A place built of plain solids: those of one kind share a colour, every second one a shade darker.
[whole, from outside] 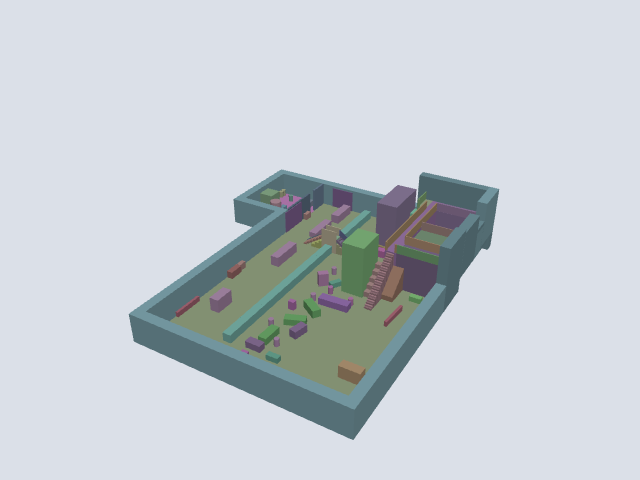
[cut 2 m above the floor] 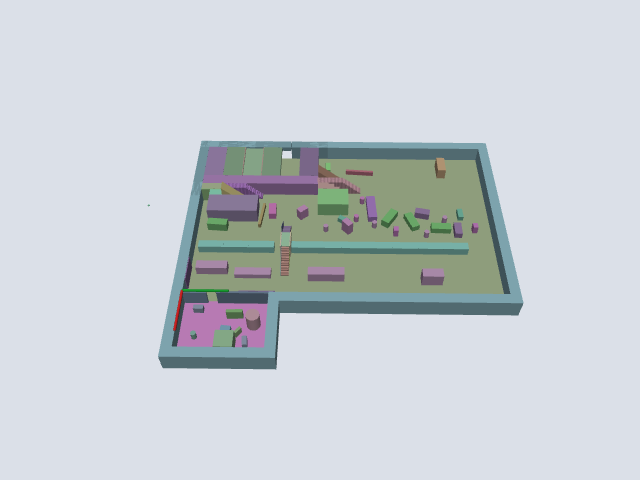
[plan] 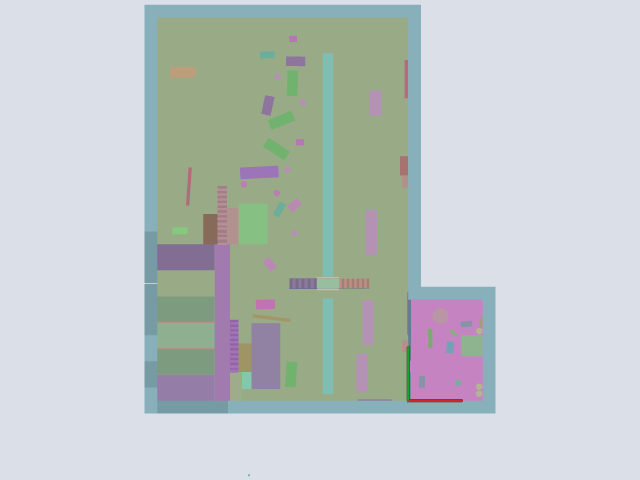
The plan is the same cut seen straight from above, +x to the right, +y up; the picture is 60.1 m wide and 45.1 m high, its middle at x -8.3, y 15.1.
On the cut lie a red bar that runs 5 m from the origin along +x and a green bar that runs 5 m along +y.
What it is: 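23 risers of 0.204 m in one run along the bins' fronts, up to the walk on their tops, 4.68 m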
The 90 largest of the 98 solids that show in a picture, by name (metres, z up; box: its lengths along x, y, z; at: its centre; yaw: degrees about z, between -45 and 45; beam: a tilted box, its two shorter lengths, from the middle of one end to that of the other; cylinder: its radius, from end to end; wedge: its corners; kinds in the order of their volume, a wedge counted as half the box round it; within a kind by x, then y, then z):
{
 "wall_brick_1": {"box": [1.2, 4.85, 6.0], "at": [-24.2, 1.23, 4.88]},
 "wall_brick_2": {"box": [1.2, 4.85, 4.1], "at": [-24.2, 3.67, 3.43]},
 "wall_brick_3": {"box": [1.2, 4.85, 3.6], "at": [-24.2, 6.12, 3.18]},
 "wall_brick_4": {"box": [1.2, 4.85, 6.05], "at": [-24.2, 8.57, 4.41]},
 "wall_brick_5": {"box": [1.2, 4.85, 8.28], "at": [-24.2, 13.47, 3.74]},
 "wall_brick_6": {"box": [1.2, 23.7, 3.6], "at": [-24.2, 25.35, 1.4]},
 "wall_brick_7": {"box": [10.25, 1.2, 8.28], "at": [-19.68, -0.6, 3.74]},
 "wall_brick_8": {"box": [26.0, 1.2, 3.6], "at": [-11.8, 36.6, 1.4]},
 "wall_brick_9": {"box": [25.15, 1.2, 3.6], "at": [-4.38, -0.6, 1.4]},
 "wall_brick_10": {"box": [1.2, 27.7, 3.6], "at": [0.6, 23.35, 1.4]},
 "wall_brick_11": {"box": [8.2, 1.2, 3.6], "at": [4.1, 10.1, 1.4]},
 "wall_brick_12": {"box": [1.2, 11.9, 3.6], "at": [7.6, 4.75, 1.4]},
 "floor_hallground_asphalt_1": {"box": [23.6, 36.0, 0.4], "at": [-11.8, 18.0, -0.2]},
 "floor_walk_metal_1": {"box": [1.45, 14.7, 5.08], "at": [-17.48, 7.35, 2.14]},
 "pod_alleybwa_timber_1": {"box": [2.7, 6.17, 6.33], "at": [-13.38, 4.19, 3.17]},
 "floor_bin_metal_1": {"box": [5.4, 2.45, 2.8], "at": [-20.9, 1.23, 3.28]},
 "floor_bin_metal_2": {"box": [5.4, 2.45, 5.08], "at": [-20.9, 13.47, 2.14]},
 "pod_alleybwbL_timber_1": {"box": [2.7, 3.82, 6.53], "at": [-14.57, 16.61, 3.27]},
 "floor_bin_timber_1": {"box": [5.4, 2.45, 0.9], "at": [-20.9, 3.67, 1.83]},
 "floor_bin_timber_2": {"box": [5.4, 2.45, 0.4], "at": [-20.9, 6.12, 1.58]},
 "floor_bin_timber_3": {"box": [5.4, 2.45, 2.85], "at": [-20.9, 8.57, 2.81]},
 "conveyor_1": {"box": [1.0, 3.0, 1.05], "at": [-7.55, 2.1, 0.53]},
 "conveyor_2": {"box": [1.0, 3.0, 1.05], "at": [-7.55, 5.1, 0.53]},
 "conveyor_3": {"box": [1.0, 3.0, 1.05], "at": [-7.55, 8.1, 0.53]},
 "conveyor_4": {"box": [1.0, 3.0, 1.05], "at": [-7.55, 13.15, 0.53]},
 "conveyor_5": {"box": [1.0, 3.0, 1.05], "at": [-7.55, 16.15, 0.53]},
 "conveyor_6": {"box": [1.0, 3.0, 1.05], "at": [-7.55, 19.15, 0.53]},
 "conveyor_7": {"box": [1.0, 3.0, 1.05], "at": [-7.55, 22.15, 0.53]},
 "conveyor_8": {"box": [1.0, 3.0, 1.05], "at": [-7.55, 25.15, 0.53]},
 "conveyor_9": {"box": [1.0, 3.0, 1.05], "at": [-7.55, 28.15, 0.53]},
 "conveyor_10": {"box": [1.0, 3.0, 1.05], "at": [-7.55, 31.15, 0.53]},
 "floor_boiler_brick_1": {"box": [7.0, 9.5, 0.4], "at": [3.5, 4.75, -0.2]},
 "boardstack_front_1": {"box": [1.1, 3.6, 1.18], "at": [-4.35, 2.59, 0.59]},
 "boardstack_front_2": {"box": [1.05, 4.2, 0.7], "at": [-3.79, 7.33, 0.35]},
 "boardstack_front_3": {"box": [1.1, 4.2, 1.3], "at": [-3.48, 15.82, 0.65]},
 "boardstack_front_4": {"box": [1.15, 2.4, 1.66], "at": [-3.1, 27.94, 0.83]},
 "floor_walkland_metal_1": {"box": [1.0, 2.7, 5.08], "at": [-16.25, 1.35, 2.14]},
 "hopper_boiler_far_1": {"box": [2.0, 2.0, 2.52], "at": [5.96, 5.18, 1.26]},
 "slabwood_hall_1": {"box": [2.4, 1.0, 0.95], "at": [-12.39, 23.64, 0.48], "yaw": -33.7},
 "slabwood_hall_2": {"box": [2.4, 1.0, 0.77], "at": [-11.92, 26.34, 0.39], "yaw": 22.1},
 "slabwood_hall_3": {"box": [1.0, 2.4, 1.16], "at": [-11.01, 2.47, 0.58], "yaw": -4.3},
 "slabwood_hall_4": {"box": [1.0, 2.4, 0.82], "at": [-10.89, 29.84, 0.41], "yaw": -1.9},
 "wall_plaster_1": {"box": [0.25, 2.65, 3.6], "at": [0.12, 1.32, 1.4]},
 "wall_plaster_2": {"box": [0.25, 5.75, 3.6], "at": [0.12, 6.62, 1.4]},
 "crib_1": {"box": [1.1, 0.69, 2.92], "at": [-16.48, 15.04, 1.46]},
 "crib_2": {"box": [1.1, 0.69, 2.36], "at": [-16.48, 15.72, 1.18]},
 "crib_3": {"box": [1.1, 0.69, 1.8], "at": [-16.48, 16.41, 0.9]},
 "crib_4": {"box": [1.1, 0.69, 1.23], "at": [-16.48, 17.09, 0.62]},
 "crib_5": {"box": [1.1, 0.69, 0.67], "at": [-16.48, 17.77, 0.34]},
 "incline_1": {"wedge": [[-19.27, 14.7, -0.05], [-19.27, 14.7, 2.98], [-19.27, 17.55, -0.05], [-19.27, 17.55, 0.64], [-17.93, 14.7, -0.05], [-17.93, 14.7, 2.98], [-17.93, 17.55, -0.05], [-17.93, 17.55, 0.64]]},
 "cyclone_boiler_1": {"cylinder": 0.75, "from": [3.03, 7.97, 0.0], "to": [3.03, 7.97, 3.04]},
 "floor_crosswalk_metal_1": {"box": [2.1, 1.0, 2.45], "at": [-7.55, 11.0, 0.82]},
 "incline_bwa_1": {"wedge": [[-15.95, 2.7, -0.05], [-15.95, 2.7, 3.08], [-15.95, 5.37, -0.05], [-15.95, 5.37, 0.64], [-14.73, 2.7, -0.05], [-14.73, 2.7, 3.08], [-14.73, 5.37, -0.05], [-14.73, 5.37, 0.64]]},
 "drivehouse_bwa_1": {"box": [0.9, 1.6, 3.53], "at": [-15.18, 1.9, 1.77]},
 "boardstack_end_1": {"box": [2.4, 1.05, 1.46], "at": [-21.2, 30.87, 0.73]},
 "boardstack_1": {"box": [3.6, 1.1, 0.86], "at": [-14.0, 21.45, 0.43], "yaw": 3.0},
 "rail_bindiv_1": {"box": [5.4, 0.12, 1.6], "at": [-20.9, 4.9, 2.58]},
 "rail_bindiv_2": {"box": [5.4, 0.12, 3.55], "at": [-20.9, 7.35, 3.56]},
 "pallets_hall_1": {"box": [0.8, 1.2, 1.45], "at": [-13.01, 12.83, 0.73], "yaw": 38.9},
 "pallets_hall_2": {"box": [1.2, 0.8, 1.65], "at": [-10.69, 18.37, 0.82], "yaw": 41.3},
 "cart_hall_1": {"box": [0.9, 1.8, 0.93], "at": [-13.2, 27.74, 0.47], "yaw": -12.1},
 "cart_hall_2": {"box": [1.8, 0.9, 0.79], "at": [-10.59, 31.89, 0.4], "yaw": -0.6},
 "rail_walk_1": {"box": [0.12, 2.45, 1.1], "at": [-18.14, 3.67, 5.23]},
 "rail_walk_2": {"box": [0.12, 2.45, 1.1], "at": [-18.14, 6.12, 5.23]},
 "rail_walk_3": {"box": [0.12, 2.45, 1.1], "at": [-18.14, 8.57, 5.23]},
 "rail_walk_4": {"box": [0.12, 12.15, 1.1], "at": [-16.81, 8.62, 5.23]},
 "slidingdoor_hall_1": {"box": [3.2, 0.1, 2.9], "at": [-3.16, 0.06, 1.45]},
 "slidingdoor_hall_2": {"box": [0.1, 4.0, 3.0], "at": [-0.06, 8.19, 1.5]},
 "rail_walkland_1": {"box": [0.12, 2.7, 5.78], "at": [-15.69, 1.35, 2.89]},
 "rail_crosswalk_1": {"box": [2.1, 0.12, 3.15], "at": [-7.55, 10.44, 1.57]},
 "rail_crosswalk_2": {"box": [2.1, 0.12, 3.15], "at": [-7.55, 11.56, 1.57]},
 "cart_rdbwa_1": {"box": [1.8, 0.9, 0.94], "at": [-13.43, 9.05, 0.47], "yaw": 1.9},
 "cant_1": {"box": [0.32, 3.6, 0.62], "at": [-20.62, 20.13, 0.31], "yaw": -3.9},
 "cant_2": {"box": [0.32, 3.6, 0.63], "at": [-0.2, 30.22, 0.31]},
 "bench_1": {"box": [0.75, 1.8, 0.88], "at": [-0.41, 22.06, 0.44]},
 "barrow_hall_1": {"box": [1.4, 0.65, 0.63], "at": [-13.25, 32.49, 0.32], "yaw": 1.1},
 "barrow_hall_2": {"box": [0.65, 1.4, 0.65], "at": [-12.11, 17.96, 0.32], "yaw": -30.5},
 "toolchest_1": {"box": [0.55, 1.1, 0.86], "at": [-0.32, 5.14, 0.43]},
 "toolchest_2": {"box": [0.55, 1.1, 0.86], "at": [-0.32, 20.55, 0.43]},
 "toolchest_boiler_1": {"box": [0.55, 1.1, 0.83], "at": [1.29, 1.77, 0.42], "yaw": -0.2},
 "toolchest_boiler_2": {"box": [1.1, 0.55, 0.83], "at": [5.45, 7.21, 0.42], "yaw": 6.2},
 "beltguard_boiler_1": {"box": [0.4, 1.8, 1.28], "at": [2.07, 5.85, 0.64], "yaw": 1.0},
 "bin_hall_1": {"box": [0.74, 0.58, 1.07], "at": [-10.83, 33.99, 0.54], "yaw": 2.6},
 "bin_hall_2": {"box": [0.74, 0.58, 1.07], "at": [-10.18, 24.28, 0.54], "yaw": -2.0},
 "cant_rdbwa_1": {"box": [3.6, 0.32, 0.63], "at": [-12.84, 7.76, 0.31], "yaw": -6.7},
 "rail_bin_1": {"box": [5.4, 0.12, 1.1], "at": [-20.9, 2.39, 5.23]},
 "rail_bins_1": {"box": [5.4, 0.12, 1.1], "at": [-20.9, 14.64, 5.23]},
 "rail_binz_1": {"box": [5.4, 0.12, 1.1], "at": [-20.9, 12.31, 5.23]},
 "barrow_rebwbR_1": {"box": [1.4, 0.65, 0.64], "at": [-21.46, 15.97, 0.32], "yaw": 0.8},
 "motor_boiler_1": {"box": [0.7, 1.1, 0.71], "at": [3.92, 5.01, 0.36], "yaw": -5.9}
}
